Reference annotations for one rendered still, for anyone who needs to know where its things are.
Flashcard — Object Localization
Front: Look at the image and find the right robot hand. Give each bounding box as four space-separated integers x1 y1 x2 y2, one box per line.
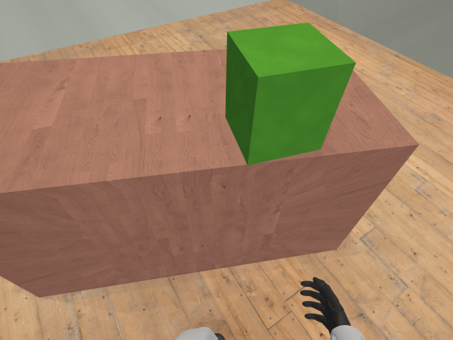
300 277 351 335

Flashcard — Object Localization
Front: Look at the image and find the carton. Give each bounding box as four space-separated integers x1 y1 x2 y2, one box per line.
225 23 356 165

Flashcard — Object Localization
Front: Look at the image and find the pedestal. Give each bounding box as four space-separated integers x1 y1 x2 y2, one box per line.
0 49 419 298

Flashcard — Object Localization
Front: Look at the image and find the right robot forearm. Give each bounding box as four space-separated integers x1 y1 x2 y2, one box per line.
331 325 365 340

